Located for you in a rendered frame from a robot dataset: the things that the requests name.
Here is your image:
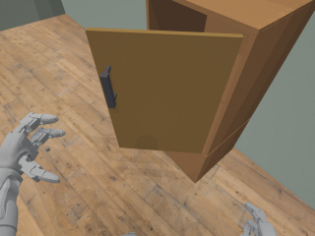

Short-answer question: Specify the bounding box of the robot right hand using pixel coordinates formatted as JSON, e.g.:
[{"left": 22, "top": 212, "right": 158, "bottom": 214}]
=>
[{"left": 240, "top": 202, "right": 278, "bottom": 236}]

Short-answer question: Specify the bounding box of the handle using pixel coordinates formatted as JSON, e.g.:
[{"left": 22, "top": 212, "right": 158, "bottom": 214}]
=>
[{"left": 99, "top": 65, "right": 117, "bottom": 108}]

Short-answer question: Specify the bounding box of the cupboard door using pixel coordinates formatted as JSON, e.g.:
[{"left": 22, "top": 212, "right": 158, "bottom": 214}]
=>
[{"left": 85, "top": 28, "right": 244, "bottom": 154}]

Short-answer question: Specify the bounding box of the left robot forearm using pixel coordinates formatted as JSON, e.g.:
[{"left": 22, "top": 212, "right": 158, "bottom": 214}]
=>
[{"left": 0, "top": 167, "right": 24, "bottom": 236}]

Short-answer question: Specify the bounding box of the robot left hand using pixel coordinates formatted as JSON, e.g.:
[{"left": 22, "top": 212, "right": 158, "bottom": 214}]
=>
[{"left": 0, "top": 112, "right": 66, "bottom": 184}]

